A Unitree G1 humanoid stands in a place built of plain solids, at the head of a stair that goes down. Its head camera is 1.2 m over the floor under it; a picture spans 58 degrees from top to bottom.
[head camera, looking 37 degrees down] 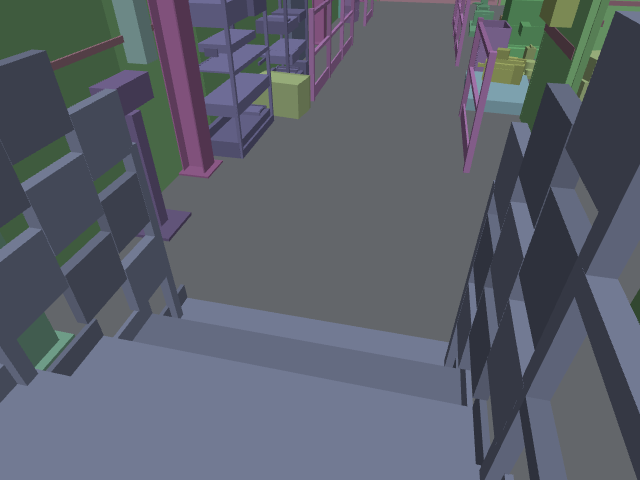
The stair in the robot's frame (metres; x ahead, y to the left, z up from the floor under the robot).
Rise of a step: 0.18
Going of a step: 0.30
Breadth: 1.50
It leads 13 degrees to the right of straight ahead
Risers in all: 4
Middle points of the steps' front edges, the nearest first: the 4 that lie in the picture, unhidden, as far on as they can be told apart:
0.73 0.24 0.00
1.02 0.17 -0.18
1.31 0.11 -0.36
1.61 0.04 -0.54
